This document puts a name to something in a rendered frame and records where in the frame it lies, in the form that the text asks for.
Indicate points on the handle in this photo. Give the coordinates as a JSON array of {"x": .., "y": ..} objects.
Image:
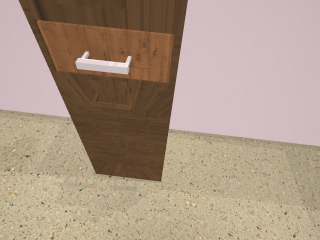
[
  {"x": 110, "y": 107},
  {"x": 105, "y": 4},
  {"x": 103, "y": 66}
]

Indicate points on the drawer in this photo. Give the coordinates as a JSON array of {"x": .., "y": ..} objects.
[{"x": 150, "y": 52}]

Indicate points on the cabinet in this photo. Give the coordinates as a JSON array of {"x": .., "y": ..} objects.
[{"x": 117, "y": 144}]

